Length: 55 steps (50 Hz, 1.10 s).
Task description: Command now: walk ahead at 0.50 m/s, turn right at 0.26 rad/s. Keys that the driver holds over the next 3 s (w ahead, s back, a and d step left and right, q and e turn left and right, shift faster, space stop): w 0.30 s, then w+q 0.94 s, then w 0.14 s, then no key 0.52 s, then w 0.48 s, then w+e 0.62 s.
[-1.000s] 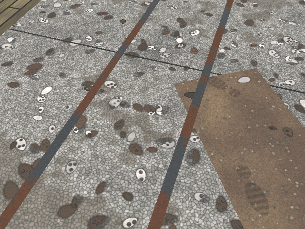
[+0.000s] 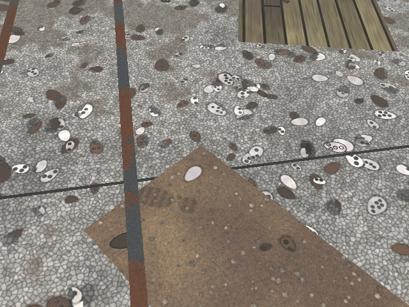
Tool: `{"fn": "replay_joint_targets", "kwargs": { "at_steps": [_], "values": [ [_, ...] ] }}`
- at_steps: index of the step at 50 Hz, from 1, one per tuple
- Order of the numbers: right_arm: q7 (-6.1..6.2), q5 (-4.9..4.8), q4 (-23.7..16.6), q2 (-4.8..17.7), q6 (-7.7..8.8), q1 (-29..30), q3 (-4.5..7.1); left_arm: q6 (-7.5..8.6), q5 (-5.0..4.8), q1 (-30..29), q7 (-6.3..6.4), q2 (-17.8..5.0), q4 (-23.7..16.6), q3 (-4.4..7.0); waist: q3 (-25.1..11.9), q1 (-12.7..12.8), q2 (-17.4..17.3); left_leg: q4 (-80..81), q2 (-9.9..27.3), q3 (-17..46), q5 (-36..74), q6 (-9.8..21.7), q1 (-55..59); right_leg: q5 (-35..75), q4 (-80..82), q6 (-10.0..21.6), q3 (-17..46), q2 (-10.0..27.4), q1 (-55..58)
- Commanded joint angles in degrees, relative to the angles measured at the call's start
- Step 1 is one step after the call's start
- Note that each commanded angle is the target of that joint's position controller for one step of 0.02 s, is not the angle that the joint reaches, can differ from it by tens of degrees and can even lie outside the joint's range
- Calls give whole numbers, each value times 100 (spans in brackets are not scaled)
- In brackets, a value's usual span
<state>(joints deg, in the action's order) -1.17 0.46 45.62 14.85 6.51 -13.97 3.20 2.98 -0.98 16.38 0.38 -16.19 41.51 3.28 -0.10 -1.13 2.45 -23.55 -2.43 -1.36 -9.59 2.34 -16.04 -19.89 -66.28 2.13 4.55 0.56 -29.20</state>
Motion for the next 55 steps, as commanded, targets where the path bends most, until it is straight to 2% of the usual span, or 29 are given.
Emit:
{"fn": "replay_joint_targets", "kwargs": {
  "at_steps": [1, 4, 8, 12, 14, 15, 16, 17, 18, 19, 20, 21, 22, 24, 29, 33, 38, 41, 42, 43, 44, 45, 46, 47, 48, 49, 50, 52, 55],
  "values": [
    [-11, -46, -192, 652, 94, -58, 134, 81, 35, -31, -21, -223, -469, 57, -47, 94, -779, 1363, 1516, 1589, 697, 1098, 750, 361, 487, -49, 49, 494, -946],
    [25, -92, -75, 877, 55, -226, 188, 130, 80, -541, -36, -115, -646, -20, -17, -30, -631, 1488, 1521, 1190, 1218, 1120, 837, 1066, 1475, -134, -104, 590, -1023],
    [41, -165, 79, 998, -46, -532, 181, 188, 19, -1239, -117, -56, -798, -64, 104, -294, -703, 1431, 1336, 680, 1170, 904, 817, 1970, 2740, -162, -370, 404, -549],
    [36, -211, 255, 1090, -153, -839, 180, 219, -44, -1736, -218, -171, -1020, -33, 248, -394, -787, 1191, 1623, 812, 1064, 804, 1277, 1701, 3342, -22, -442, 260, -403],
    [58, -228, 298, 1189, -216, -783, 204, 244, -30, -1575, -246, -298, -1024, 20, 184, -186, -842, 867, 1724, 820, 1513, 696, 1455, 1409, 3646, 144, -523, 145, 20],
    [76, -241, 291, 1215, -243, -683, 202, 250, 7, -1137, -232, -420, -901, 97, -42, 106, -800, 364, 1594, 649, 2275, 588, 1414, 1457, 3889, 260, -663, -10, 714],
    [83, -224, 290, 1065, -249, -738, 143, 247, 55, -360, -180, -683, -671, 241, -539, 446, -635, -633, 1294, 439, 2755, 438, 1052, 1522, 3973, 427, -609, -5, 1966],
    [85, -73, 97, 724, -214, -655, -7, 226, 155, 767, -97, -1162, -519, 380, -1446, 901, 81, -2511, 925, 163, 1308, 185, -166, 1761, 3840, 843, 701, 1212, 3736],
    [65, -113, -1, 114, -89, -1274, -194, 184, 184, 962, -105, -1552, -467, 438, -2028, 587, 1568, -4309, 71, 202, -2196, -90, -2271, 958, 4444, 1660, 3100, 2435, 5179],
    [53, -252, 96, 775, -28, -979, -26, 191, 131, 1032, -115, -995, -432, 320, -1782, 813, 861, -5010, 310, 851, -2272, -58, -2863, 296, 4735, 1572, 3309, 2329, 4853],
    [45, -334, -38, 981, -14, -548, 53, 215, 95, 670, -115, -776, -441, 228, -1030, 715, 614, -5046, 536, 813, -1733, -6, -3068, 533, 4827, 1317, 2401, 2128, 4163],
    [66, -286, -47, 900, -49, -338, 54, 231, 101, 260, -134, -591, -457, 164, -684, 521, 292, -4814, 764, 712, -1254, -43, -2836, 911, 4996, 1154, 1737, 1839, 3452],
    [79, -211, -52, 839, -110, -253, 78, 256, 110, -46, -162, -422, -455, 119, -367, 356, 277, -4530, 892, 703, -932, -92, -2648, 1163, 5223, 1064, 1261, 1622, 2892],
    [84, -220, 17, 616, -277, -461, 84, 356, 156, -294, -183, -318, -369, 119, -182, 82, 359, -4348, 993, 731, -532, -160, -2119, 1580, 5612, 978, 635, 1428, 2221],
    [83, -190, -156, 420, -403, -57, 106, 439, 209, -154, -77, -483, -30, 214, 111, 48, 81, -3586, 910, 944, 518, -280, -2604, 2587, 5857, 939, -374, 1407, 2255],
    [-51, -155, -375, 301, -371, 626, 57, 387, 167, -53, 6, -638, 130, 252, 326, 273, 22, -2330, 847, 567, 1453, -207, -2475, 2531, 5936, 749, -1019, 1318, 2411],
    [-218, -168, -854, 236, -365, 1471, 2, 215, 62, 394, 51, -818, 418, 324, 604, 577, -37, -1534, 787, 122, 999, 23, -2773, 2857, 5625, 661, -1336, 1608, 3324],
    [-292, -179, -1040, 379, -385, 1397, 77, 96, 10, 287, 89, -1010, 440, 371, 351, 360, 193, -1367, 428, -346, 161, 301, -2138, 4867, 4865, 487, -1583, 1648, 3606],
    [-288, -181, -1019, 501, -405, 1095, 147, 54, -8, 230, 116, -1105, 423, 393, 94, 159, 330, -1396, 200, -525, -140, 422, -1629, 5856, 4335, 422, -1651, 1625, 3622],
    [-267, -198, -884, 718, -416, 430, 274, 5, -21, 140, 137, -1169, 406, 402, -276, -233, 346, -1227, -54, -633, -192, 585, -742, 6407, 3410, 325, -1749, 1516, 3456],
    [-180, -195, -650, 1080, -434, -512, 473, 3, -41, 83, 161, -1135, 371, 369, -762, -727, 174, -803, -195, -450, 210, 819, 791, 5850, 2084, 109, -1853, 1271, 2708],
    [-39, -195, -525, 1648, -486, -1078, 611, 82, 187, 275, 142, -608, 214, 195, -1231, -674, -1011, -826, 1036, 1422, 756, 1215, 2498, 1986, 169, -148, -1791, 823, 945],
    [-77, -162, -727, 1925, -389, -844, 596, 307, 143, 586, 48, -159, -91, 13, -2126, -181, -1794, 221, 2225, 4860, -432, 2456, 3971, -1522, -1510, -383, -580, -363, -1084],
    [-110, -137, -729, 1387, -344, -959, 463, 497, -73, -195, -36, -726, -176, 133, -1955, -624, -874, 651, 2118, 4570, -631, 2093, 3863, -1166, -1656, -249, 193, -30, -1707],
    [-103, -140, -706, 1145, -294, -732, 397, 571, -173, -523, -60, -754, -310, 133, -1167, -515, -741, 651, 1914, 3681, -318, 1851, 3137, -655, -1301, -122, 95, 188, -1892],
    [-100, -165, -773, 987, -272, -322, 340, 580, -59, -525, -10, -677, -242, 122, -680, -199, -189, 659, 1640, 3007, 259, 1629, 2199, -240, -780, -121, 66, 453, -1576],
    [-77, -145, -859, 791, -272, 14, 283, 535, 89, -487, 28, -748, -197, 176, -450, 11, -218, 732, 1434, 2539, 822, 1522, 1502, -15, -325, -175, 47, 603, -1175],
    [-32, -84, -974, 756, -259, 188, 264, 389, 155, -311, 16, -701, -203, 205, -347, 241, -391, 965, 1225, 2233, 1366, 1521, 810, 221, 56, -302, 22, 674, -682],
    [73, -111, -898, 959, -235, -13, 315, 271, 209, -606, 40, -487, -325, 145, -173, 214, -404, 1066, 1031, 1763, 1892, 1489, 320, 773, 869, -544, -148, 566, -695]
  ]
}}
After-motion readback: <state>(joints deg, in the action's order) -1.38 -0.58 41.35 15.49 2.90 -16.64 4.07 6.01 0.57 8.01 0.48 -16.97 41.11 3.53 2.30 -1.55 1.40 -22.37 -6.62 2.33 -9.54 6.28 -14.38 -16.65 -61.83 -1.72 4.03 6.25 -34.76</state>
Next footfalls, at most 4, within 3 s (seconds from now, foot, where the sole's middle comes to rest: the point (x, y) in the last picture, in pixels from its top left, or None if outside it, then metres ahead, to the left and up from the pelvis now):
0.34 right None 0.32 -0.16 -0.78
0.88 left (172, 280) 0.59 0.11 -0.78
1.38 right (194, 195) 0.92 0.03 -0.78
1.78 left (129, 208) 0.87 0.28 -0.78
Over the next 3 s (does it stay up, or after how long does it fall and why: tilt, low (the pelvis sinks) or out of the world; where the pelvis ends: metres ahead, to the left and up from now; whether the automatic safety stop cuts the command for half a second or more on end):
stays up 1.22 0.34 -0.01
